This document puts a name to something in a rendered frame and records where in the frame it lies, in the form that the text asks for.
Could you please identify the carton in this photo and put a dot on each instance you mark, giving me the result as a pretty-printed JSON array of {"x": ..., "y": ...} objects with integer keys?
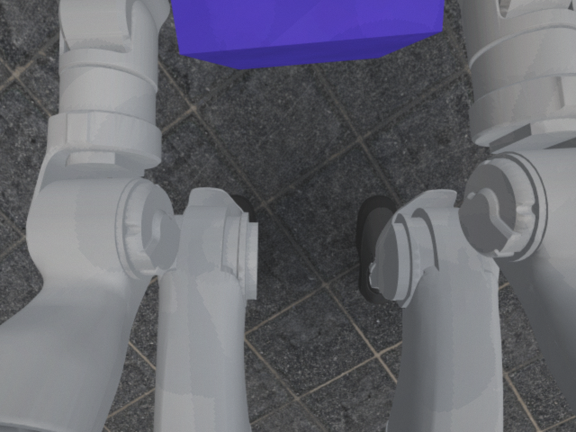
[{"x": 244, "y": 34}]

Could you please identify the right robot upper arm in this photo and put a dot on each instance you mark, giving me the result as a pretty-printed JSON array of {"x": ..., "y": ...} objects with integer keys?
[{"x": 519, "y": 207}]

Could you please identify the left robot foot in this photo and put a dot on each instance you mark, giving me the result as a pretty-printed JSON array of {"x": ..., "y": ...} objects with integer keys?
[{"x": 245, "y": 205}]

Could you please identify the robot left shin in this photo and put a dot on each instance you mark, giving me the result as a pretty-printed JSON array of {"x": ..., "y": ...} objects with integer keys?
[{"x": 206, "y": 196}]

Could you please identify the left robot upper arm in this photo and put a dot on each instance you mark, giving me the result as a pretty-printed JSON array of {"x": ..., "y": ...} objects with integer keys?
[{"x": 97, "y": 243}]

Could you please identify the left robot forearm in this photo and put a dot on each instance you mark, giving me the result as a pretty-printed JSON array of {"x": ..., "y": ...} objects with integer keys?
[{"x": 108, "y": 80}]

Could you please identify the right robot forearm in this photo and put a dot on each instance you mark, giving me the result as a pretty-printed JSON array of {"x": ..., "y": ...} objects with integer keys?
[{"x": 522, "y": 56}]

